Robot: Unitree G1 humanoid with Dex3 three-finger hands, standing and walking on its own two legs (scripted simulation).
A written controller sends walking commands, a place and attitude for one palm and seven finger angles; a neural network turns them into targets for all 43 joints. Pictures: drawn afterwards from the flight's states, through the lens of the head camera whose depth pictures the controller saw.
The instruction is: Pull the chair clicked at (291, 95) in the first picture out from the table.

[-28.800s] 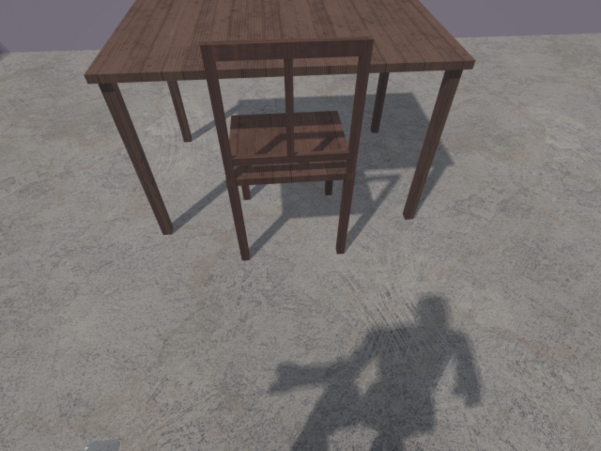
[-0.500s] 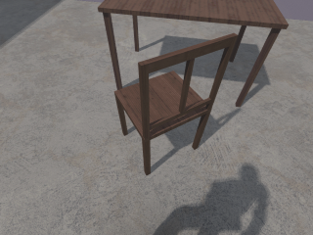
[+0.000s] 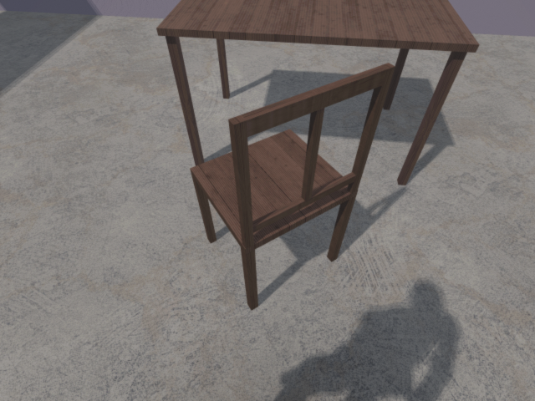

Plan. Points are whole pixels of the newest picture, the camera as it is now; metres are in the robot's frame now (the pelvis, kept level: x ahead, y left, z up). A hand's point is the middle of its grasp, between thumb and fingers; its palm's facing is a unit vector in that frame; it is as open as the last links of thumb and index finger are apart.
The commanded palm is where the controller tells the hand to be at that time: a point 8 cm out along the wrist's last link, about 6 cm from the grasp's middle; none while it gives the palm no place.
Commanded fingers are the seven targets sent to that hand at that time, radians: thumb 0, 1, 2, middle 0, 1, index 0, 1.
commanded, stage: let the arm hang, fingers relaxed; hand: left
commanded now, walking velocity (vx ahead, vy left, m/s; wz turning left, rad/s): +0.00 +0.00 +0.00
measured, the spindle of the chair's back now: (311, 158) +0.70 -0.08 -0.09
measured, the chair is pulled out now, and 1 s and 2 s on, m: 0.51 0.51 0.51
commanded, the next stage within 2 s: look to check the result in 0.08 s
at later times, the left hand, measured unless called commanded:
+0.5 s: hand out of the picture +0.00 +0.16 -0.17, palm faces +0.03 -0.98 -0.19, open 7.3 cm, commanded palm none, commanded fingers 0.00 0.90 0.90 -0.20 -0.30 -0.20 -0.30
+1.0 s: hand out of the picture +0.02 +0.16 -0.17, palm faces +0.02 -0.98 -0.20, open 7.3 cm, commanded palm none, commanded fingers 0.00 0.90 0.90 -0.20 -0.30 -0.20 -0.30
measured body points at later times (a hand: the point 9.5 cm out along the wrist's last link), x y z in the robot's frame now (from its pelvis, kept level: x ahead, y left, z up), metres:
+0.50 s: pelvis +0.02 +0.00 +0.00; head +0.04 -0.01 +0.45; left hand +0.00 +0.21 -0.16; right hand +0.00 -0.21 -0.16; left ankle -0.01 +0.11 -0.74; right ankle +0.01 -0.12 -0.74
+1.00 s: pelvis +0.03 -0.01 +0.00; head +0.05 -0.01 +0.45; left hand +0.02 +0.22 -0.16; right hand +0.01 -0.22 -0.16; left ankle -0.01 +0.11 -0.74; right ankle +0.01 -0.12 -0.74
